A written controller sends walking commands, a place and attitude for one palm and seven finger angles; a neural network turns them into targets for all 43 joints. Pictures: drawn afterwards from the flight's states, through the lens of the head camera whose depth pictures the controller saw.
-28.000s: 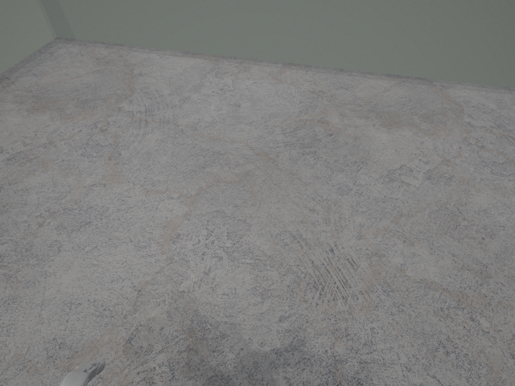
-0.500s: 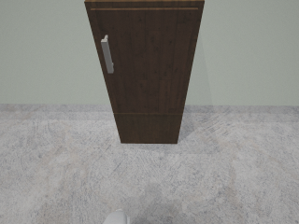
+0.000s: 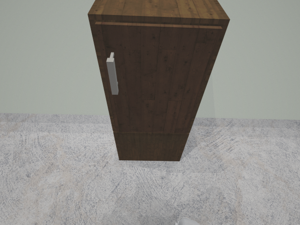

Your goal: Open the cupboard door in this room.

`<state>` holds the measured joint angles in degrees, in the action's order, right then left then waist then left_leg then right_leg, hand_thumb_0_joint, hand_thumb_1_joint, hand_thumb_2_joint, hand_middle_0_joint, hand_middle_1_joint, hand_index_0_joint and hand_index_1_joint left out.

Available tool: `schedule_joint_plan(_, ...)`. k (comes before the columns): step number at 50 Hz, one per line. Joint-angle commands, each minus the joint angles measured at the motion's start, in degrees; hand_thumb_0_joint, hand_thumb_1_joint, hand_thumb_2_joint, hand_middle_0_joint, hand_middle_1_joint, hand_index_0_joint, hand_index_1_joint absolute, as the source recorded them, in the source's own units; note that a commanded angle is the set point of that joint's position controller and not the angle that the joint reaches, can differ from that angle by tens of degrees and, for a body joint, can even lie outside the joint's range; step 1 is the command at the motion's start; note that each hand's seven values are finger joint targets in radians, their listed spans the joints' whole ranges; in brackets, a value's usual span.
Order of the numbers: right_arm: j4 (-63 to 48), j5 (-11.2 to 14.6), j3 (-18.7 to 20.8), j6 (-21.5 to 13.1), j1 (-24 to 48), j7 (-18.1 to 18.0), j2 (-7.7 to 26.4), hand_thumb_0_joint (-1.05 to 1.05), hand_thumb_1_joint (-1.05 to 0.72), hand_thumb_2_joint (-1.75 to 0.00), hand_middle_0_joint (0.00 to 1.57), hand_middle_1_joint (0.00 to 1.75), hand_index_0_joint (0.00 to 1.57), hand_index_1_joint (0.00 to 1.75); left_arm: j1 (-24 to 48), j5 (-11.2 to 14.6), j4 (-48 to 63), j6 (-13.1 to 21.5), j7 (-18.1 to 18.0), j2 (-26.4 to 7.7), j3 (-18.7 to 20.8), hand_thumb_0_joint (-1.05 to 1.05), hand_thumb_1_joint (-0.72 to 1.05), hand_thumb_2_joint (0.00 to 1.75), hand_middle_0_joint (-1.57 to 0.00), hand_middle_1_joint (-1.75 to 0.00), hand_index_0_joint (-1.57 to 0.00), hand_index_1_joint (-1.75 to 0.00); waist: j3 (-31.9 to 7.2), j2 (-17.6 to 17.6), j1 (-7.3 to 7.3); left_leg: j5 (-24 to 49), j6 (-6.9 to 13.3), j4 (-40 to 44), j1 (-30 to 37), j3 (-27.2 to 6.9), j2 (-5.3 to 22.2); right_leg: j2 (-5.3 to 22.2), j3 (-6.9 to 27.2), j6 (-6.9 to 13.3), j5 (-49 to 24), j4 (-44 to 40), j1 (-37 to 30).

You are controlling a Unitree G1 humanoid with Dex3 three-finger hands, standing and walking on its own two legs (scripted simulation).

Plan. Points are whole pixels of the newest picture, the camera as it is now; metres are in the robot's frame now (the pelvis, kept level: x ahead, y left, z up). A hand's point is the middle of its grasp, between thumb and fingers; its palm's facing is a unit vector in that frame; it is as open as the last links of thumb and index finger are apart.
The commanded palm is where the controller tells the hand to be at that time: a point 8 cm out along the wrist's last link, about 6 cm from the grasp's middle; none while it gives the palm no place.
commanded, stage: come to a stop and stand still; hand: left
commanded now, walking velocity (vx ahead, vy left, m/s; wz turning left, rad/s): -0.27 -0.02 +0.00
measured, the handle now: (113, 74) +0.60 +0.18 +0.05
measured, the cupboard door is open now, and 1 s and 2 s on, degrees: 0 0 0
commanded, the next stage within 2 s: none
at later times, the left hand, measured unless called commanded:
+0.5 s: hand out of the picture +0.07 +0.19 -0.19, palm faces +0.07 -0.97 -0.21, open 7.3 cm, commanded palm none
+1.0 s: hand out of the picture +0.00 +0.17 -0.18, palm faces -0.01 -0.98 -0.21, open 7.3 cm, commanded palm none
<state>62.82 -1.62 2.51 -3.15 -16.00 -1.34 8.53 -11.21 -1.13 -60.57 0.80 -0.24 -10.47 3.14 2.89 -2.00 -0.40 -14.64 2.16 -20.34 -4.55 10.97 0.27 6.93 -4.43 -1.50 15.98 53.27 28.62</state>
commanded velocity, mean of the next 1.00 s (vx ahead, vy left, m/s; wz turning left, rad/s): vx -0.01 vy -0.02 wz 0.00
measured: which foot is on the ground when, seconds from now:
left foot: down 0.00-0.14, up 0.16-0.48, down 0.50-1.00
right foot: up 0.00-0.10, down 0.12-0.50, up 0.52-0.96, down 0.98-1.00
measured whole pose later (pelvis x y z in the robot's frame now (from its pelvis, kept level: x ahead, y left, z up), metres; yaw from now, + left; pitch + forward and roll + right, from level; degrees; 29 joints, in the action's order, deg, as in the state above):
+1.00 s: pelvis -0.02 -0.01 +0.00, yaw -1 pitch +0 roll +2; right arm 65.6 -1.2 2.2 0.0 -18.2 -2.3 7.1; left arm -13.0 -0.6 -64.1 -0.8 -1.1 -9.3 1.5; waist 3.1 -0.7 1.5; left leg -13.8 -0.5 -25.4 -11.8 4.8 1.1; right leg 2.8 -2.4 -0.9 15.8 27.4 11.6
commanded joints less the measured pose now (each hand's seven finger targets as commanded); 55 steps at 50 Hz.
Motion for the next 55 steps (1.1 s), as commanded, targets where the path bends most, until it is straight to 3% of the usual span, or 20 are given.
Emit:
schedule_joint_plan(1, -1.21, -0.02, 0.93, -0.42, -2.32, -0.56, 6.18, 0.00, -0.90, -0.90, 0.20, 0.30, 0.20, 0.30, -1.95, 0.15, 2.40, 0.03, -0.05, 0.24, -0.60, 0.00, 0.90, 0.90, -0.20, -0.30, -0.20, -0.30, 2.07, 9.23, 0.02, 36.19, 5.90, 2.70, -1.56, -7.57, 15.56, -1.02, -0.19, 0.61, -1.52, -13.14, -4.60)
schedule_joint_plan(4, -0.18, 0.51, 0.85, 0.46, -2.59, -0.82, 6.36, 0.00, -0.90, -0.90, 0.20, 0.30, 0.20, 0.30, -7.10, 0.02, 0.48, 0.55, -0.80, -1.49, -0.66, 0.00, 0.90, 0.90, -0.20, -0.30, -0.20, -0.30, -1.04, 6.35, -2.46, 31.98, 1.43, -5.24, -3.06, -6.03, 11.98, -2.16, -1.41, 0.45, -14.95, -27.06, -17.13)
schedule_joint_plan(5, 0.00, 0.95, 0.70, 0.63, -3.40, -0.68, 4.75, 0.00, -0.90, -0.90, 0.20, 0.30, 0.20, 0.30, -9.12, -0.09, -0.35, 0.93, -1.32, -4.72, -0.34, 0.00, 0.90, 0.90, -0.20, -0.30, -0.20, -0.30, -2.85, 0.53, -3.09, 21.89, -1.04, -8.49, -7.11, -5.41, 9.30, 1.25, 2.62, 0.96, -30.98, -28.23, -23.50)
schedule_joint_plan(6, 0.09, 1.54, 0.57, 1.14, -5.57, -0.47, 3.08, 0.00, -0.90, -0.90, 0.20, 0.30, 0.20, 0.30, -9.01, -0.04, -0.34, 1.20, -1.69, -7.61, -0.19, 0.00, 0.90, 0.90, -0.20, -0.30, -0.20, -0.30, -5.08, -5.21, -1.76, 4.51, -2.99, -11.55, -11.82, -4.65, 5.46, 9.14, 10.54, 5.05, -48.23, -25.98, -28.20)
schedule_joint_plan(7, 0.55, 1.96, 0.72, 2.06, -7.95, -0.39, 2.47, 0.00, -0.90, -0.90, 0.20, 0.30, 0.20, 0.30, -8.43, 0.39, -0.22, 1.11, -1.68, -9.60, -0.04, 0.00, 0.90, 0.90, -0.20, -0.30, -0.20, -0.30, -5.74, -7.28, -0.67, -10.78, -3.81, -14.16, -11.99, -4.42, 2.61, 14.89, 11.30, 9.62, -56.28, -26.79, -27.66)
schedule_joint_plan(11, 0.41, 1.76, 1.17, 4.54, -5.96, -0.70, 2.67, 0.00, -0.90, -0.90, 0.20, 0.30, 0.20, 0.30, -2.88, 0.23, 1.61, 0.30, -2.82, -8.88, 0.68, 0.00, 0.90, 0.90, -0.20, -0.30, -0.20, -0.30, -5.64, -10.41, -1.08, -19.48, -3.76, -30.45, -12.79, -9.45, 2.89, 15.94, 12.64, 14.66, -49.85, -30.36, -21.63)
schedule_joint_plan(18, -2.00, 1.38, 1.66, 5.54, -3.79, 0.39, 2.34, 0.00, -0.90, -0.90, 0.20, 0.30, 0.20, 0.30, 1.44, -0.79, 4.93, -1.13, -2.84, -9.69, 2.25, 0.00, 0.90, 0.90, -0.20, -0.30, -0.20, -0.30, -6.96, -6.96, -0.71, -13.09, -4.26, -31.43, -12.84, -9.74, 1.57, 13.01, 9.95, 11.76, -23.68, -34.01, -15.61)
schedule_joint_plan(23, -1.10, 1.18, 1.10, 4.20, -9.20, 0.72, 2.46, 0.00, -0.90, -0.90, 0.20, 0.30, 0.20, 0.30, 3.89, -0.53, 5.23, -2.16, -2.19, -8.77, 1.96, 0.00, 0.90, 0.90, -0.20, -0.30, -0.20, -0.30, -5.76, -7.30, 2.48, -3.58, -3.30, -7.18, 0.46, -7.15, 0.60, 7.13, 8.52, 5.71, 9.92, -34.00, -4.76)
schedule_joint_plan(24, -1.03, 0.79, 1.27, 3.67, -9.48, 0.65, 4.33, 0.00, -0.90, -0.90, 0.20, 0.30, 0.20, 0.30, 3.25, -0.04, 5.42, -2.52, -1.88, -6.31, 1.20, 0.00, 0.90, 0.90, -0.20, -0.30, -0.20, -0.30, -4.07, 0.97, 2.54, -7.69, -2.58, 0.09, 0.14, -12.72, 3.52, 2.72, 5.87, 3.23, 14.32, -27.81, -1.08)
schedule_joint_plan(25, -2.34, 0.17, 2.02, 3.19, -7.34, 0.45, 8.21, 0.00, -0.90, -0.90, 0.20, 0.30, 0.20, 0.30, 2.08, 0.49, 5.70, -2.80, -1.46, -2.80, 0.54, 0.00, 0.90, 0.90, -0.20, -0.30, -0.20, -0.30, -0.24, 16.44, 2.40, -21.81, 0.06, 10.94, -7.72, -27.91, 13.87, -3.41, 1.46, 0.42, 13.84, -16.08, 1.52)
schedule_joint_plan(26, -5.00, -0.15, 2.20, 3.34, -1.97, 0.01, 10.99, 0.00, -0.90, -0.90, 0.20, 0.30, 0.20, 0.30, 2.28, 0.47, 5.93, -3.08, -1.42, -2.19, 0.50, 0.00, 0.90, 0.90, -0.20, -0.30, -0.20, -0.30, 5.50, 19.94, 1.84, -29.08, 3.22, 17.97, -20.46, -33.39, 19.41, -4.88, 3.07, 0.38, 10.59, -9.61, -1.64)
schedule_joint_plan(28, -6.25, -0.26, 1.46, 2.97, 4.57, -0.28, 9.84, 0.00, -0.90, -0.90, 0.20, 0.30, 0.20, 0.30, -0.18, -0.46, 3.08, -3.74, -0.77, -4.14, 1.16, 0.00, 0.90, 0.90, -0.20, -0.30, -0.20, -0.30, 7.84, 15.65, -1.16, -27.26, 2.43, 19.19, -26.34, -28.35, 16.17, -4.55, 7.00, 0.71, 5.11, -0.59, -6.25)
schedule_joint_plan(30, -6.21, 0.09, 0.93, 2.08, 4.15, -0.71, 8.24, 0.00, -0.90, -0.90, 0.20, 0.30, 0.20, 0.30, -4.60, -0.43, 1.25, -2.99, 0.01, -3.60, 1.07, 0.00, 0.90, 0.90, -0.20, -0.30, -0.20, -0.30, 6.28, 9.42, -2.13, -18.90, 2.32, 15.52, -18.36, -23.56, 13.78, -5.39, 6.47, 0.23, 2.13, 4.13, -1.82)
schedule_joint_plan(34, -3.78, 0.49, 1.09, 1.23, -3.32, -1.39, 7.63, 0.00, -0.90, -0.90, 0.20, 0.30, 0.20, 0.30, -5.02, -0.29, 0.36, -1.66, 0.02, -3.54, 0.52, 0.00, 0.90, 0.90, -0.20, -0.30, -0.20, -0.30, 1.17, 7.47, 1.06, -3.07, 2.61, 11.75, 0.54, -20.45, 13.51, -4.73, 6.21, -1.13, 0.63, 3.11, 5.33)
schedule_joint_plan(41, -0.56, 0.08, 1.53, 1.44, -7.66, -2.28, 8.36, 0.00, -0.90, -0.90, 0.20, 0.30, 0.20, 0.30, -2.26, 0.34, 0.83, -1.92, 0.13, -2.01, -0.55, 0.00, 0.90, 0.90, -0.20, -0.30, -0.20, -0.30, -3.30, 9.57, 3.57, 27.31, 7.26, 4.09, 7.85, -20.16, 17.73, -3.14, 4.71, -1.27, 9.10, -8.68, -0.39)
schedule_joint_plan(46, 0.34, 0.35, 1.47, 1.99, -4.26, -1.71, 7.77, 0.00, -0.90, -0.90, 0.20, 0.30, 0.20, 0.30, -6.02, 0.73, -1.56, -1.41, -0.21, -0.48, -0.97, 0.00, 0.90, 0.90, -0.20, -0.30, -0.20, -0.30, -3.23, 11.13, 1.27, 21.32, 4.78, 1.91, -1.84, -17.86, 13.51, -4.79, 1.40, -0.11, 2.60, -23.96, -14.29)
schedule_joint_plan(49, 0.49, 1.34, 0.69, 1.99, -3.67, -1.17, 3.64, 0.00, -0.90, -0.90, 0.20, 0.30, 0.20, 0.30, -9.12, 0.47, -3.53, -0.32, -1.21, -3.69, -0.99, 0.00, 0.90, 0.90, -0.20, -0.30, -0.20, -0.30, -4.01, 0.61, 0.12, 6.68, -1.24, -4.51, -10.93, -11.59, 6.75, 1.78, 8.50, 1.88, -9.76, -35.15, -25.59)
schedule_joint_plan(51, 0.74, 1.05, -0.41, 2.38, -3.62, -0.48, 0.94, 0.00, -0.90, -0.90, 0.20, 0.30, 0.20, 0.30, -5.97, 0.77, -3.08, -0.20, -1.40, -5.90, -1.28, 0.00, 0.90, 0.90, -0.20, -0.30, -0.20, -0.30, 0.95, -2.82, 1.13, -1.90, -3.05, -3.79, -10.88, -8.71, 3.32, 7.16, 10.95, 5.27, -4.53, -37.29, -18.02)
schedule_joint_plan(53, 1.69, 0.41, -0.48, 3.05, -4.16, -0.66, 1.41, 0.00, -0.90, -0.90, 0.20, 0.30, 0.20, 0.30, -5.38, 0.88, -3.11, 0.32, -1.52, -4.82, -1.18, 0.00, 0.90, 0.90, -0.20, -0.30, -0.20, -0.30, 3.01, -8.55, 1.06, 0.98, -3.31, -4.62, -7.79, -8.74, 3.87, 4.76, 11.47, 6.04, -2.98, -39.24, -14.04)
schedule_joint_plan(55, 2.65, 0.49, -0.61, 2.92, -5.66, -0.63, 1.38, 0.00, -0.90, -0.90, 0.20, 0.30, 0.20, 0.30, -5.41, 0.96, -3.12, 0.31, -1.63, -3.39, -1.68, 0.00, 0.90, 0.90, -0.20, -0.30, -0.20, -0.30, 3.50, -5.81, 1.36, 5.92, -3.15, -3.12, -6.13, -9.37, 4.50, 2.55, 8.66, 5.21, -6.91, -37.32, -14.20)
